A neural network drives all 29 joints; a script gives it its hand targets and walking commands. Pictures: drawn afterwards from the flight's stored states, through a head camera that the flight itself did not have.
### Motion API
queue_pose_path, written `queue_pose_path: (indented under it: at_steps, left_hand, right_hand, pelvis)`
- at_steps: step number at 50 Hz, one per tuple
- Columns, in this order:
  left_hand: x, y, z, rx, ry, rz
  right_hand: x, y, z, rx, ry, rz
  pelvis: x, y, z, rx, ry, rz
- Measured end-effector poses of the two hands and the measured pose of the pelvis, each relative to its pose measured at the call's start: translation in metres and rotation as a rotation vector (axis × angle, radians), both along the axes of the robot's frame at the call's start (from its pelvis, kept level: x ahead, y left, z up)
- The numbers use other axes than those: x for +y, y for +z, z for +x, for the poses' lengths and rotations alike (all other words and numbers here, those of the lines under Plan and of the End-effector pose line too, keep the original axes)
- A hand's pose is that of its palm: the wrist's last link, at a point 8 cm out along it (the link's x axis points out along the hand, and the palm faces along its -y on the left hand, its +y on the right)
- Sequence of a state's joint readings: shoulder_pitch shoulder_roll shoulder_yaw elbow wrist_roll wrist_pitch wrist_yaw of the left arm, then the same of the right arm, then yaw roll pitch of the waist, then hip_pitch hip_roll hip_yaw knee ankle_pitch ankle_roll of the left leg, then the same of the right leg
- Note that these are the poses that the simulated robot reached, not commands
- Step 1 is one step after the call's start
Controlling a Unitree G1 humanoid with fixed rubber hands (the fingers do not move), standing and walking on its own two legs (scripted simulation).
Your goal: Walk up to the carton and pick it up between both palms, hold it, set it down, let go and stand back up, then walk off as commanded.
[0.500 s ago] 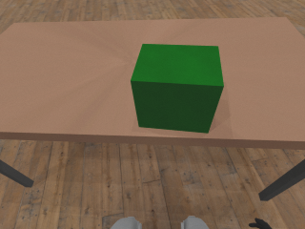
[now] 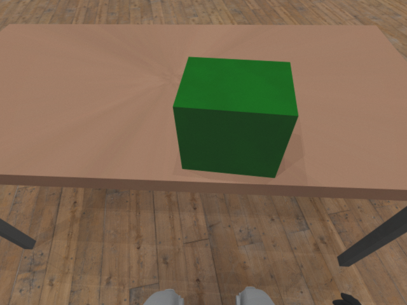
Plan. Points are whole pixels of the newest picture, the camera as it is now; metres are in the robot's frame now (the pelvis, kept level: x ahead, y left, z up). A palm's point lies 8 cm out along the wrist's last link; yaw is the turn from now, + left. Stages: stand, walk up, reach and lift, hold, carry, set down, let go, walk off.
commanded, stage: walk up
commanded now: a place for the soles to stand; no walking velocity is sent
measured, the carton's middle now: (232, 118) +0.48 -0.06 +0.09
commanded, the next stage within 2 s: none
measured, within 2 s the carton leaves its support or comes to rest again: neither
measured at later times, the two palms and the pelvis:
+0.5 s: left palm out of the picture +0.10 +0.27 -0.09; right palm out of the picture +0.10 -0.35 -0.10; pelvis +0.03 -0.04 +0.00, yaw -1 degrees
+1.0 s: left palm out of the picture +0.12 +0.24 -0.11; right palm out of the picture +0.13 -0.39 -0.08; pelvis +0.05 -0.07 +0.00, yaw -1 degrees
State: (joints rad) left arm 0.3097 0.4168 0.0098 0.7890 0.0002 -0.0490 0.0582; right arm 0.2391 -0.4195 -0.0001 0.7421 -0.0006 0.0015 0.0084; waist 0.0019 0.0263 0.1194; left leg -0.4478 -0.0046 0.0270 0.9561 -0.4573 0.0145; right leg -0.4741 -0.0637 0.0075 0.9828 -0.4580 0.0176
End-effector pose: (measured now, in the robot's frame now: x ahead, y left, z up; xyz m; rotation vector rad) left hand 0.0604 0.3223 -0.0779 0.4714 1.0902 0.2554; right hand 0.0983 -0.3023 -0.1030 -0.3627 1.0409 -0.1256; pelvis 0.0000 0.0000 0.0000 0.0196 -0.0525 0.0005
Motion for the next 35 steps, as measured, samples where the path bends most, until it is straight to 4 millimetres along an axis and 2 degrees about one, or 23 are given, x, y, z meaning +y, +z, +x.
queue_pose_path:
  at_steps: [11, 17, 21, 25, 29, 35]
  left_hand:
    - [0.004, -0.001, 0.006, -0.007, -0.007, -0.004]
    - [-0.004, -0.002, 0.011, 0.009, -0.009, -0.035]
    - [-0.021, -0.007, 0.026, 0.013, -0.022, -0.062]
    - [-0.050, -0.013, 0.041, 0.006, -0.039, -0.088]
    - [-0.076, -0.012, 0.049, 0.003, -0.050, -0.092]
    - [-0.092, -0.005, 0.052, 0.031, -0.048, -0.077]
  right_hand:
    - [0.004, 0.001, 0.003, -0.008, -0.003, -0.004]
    - [-0.003, 0.004, 0.007, -0.036, -0.003, -0.013]
    - [-0.020, 0.007, 0.004, -0.052, -0.016, -0.039]
    - [-0.050, 0.006, -0.001, -0.021, -0.029, -0.062]
    - [-0.075, 0.008, 0.005, -0.012, -0.033, -0.069]
    - [-0.091, 0.007, 0.018, -0.014, -0.032, -0.059]
  pelvis:
    - [0.005, 0.000, 0.001, 0.000, -0.005, -0.004]
    - [-0.001, 0.000, 0.007, 0.009, -0.003, -0.002]
    - [-0.015, -0.001, 0.016, 0.019, -0.011, 0.009]
    - [-0.040, -0.003, 0.026, 0.032, -0.013, 0.021]
    - [-0.065, -0.001, 0.033, 0.042, -0.017, 0.038]
    - [-0.081, 0.003, 0.039, 0.038, -0.018, 0.060]
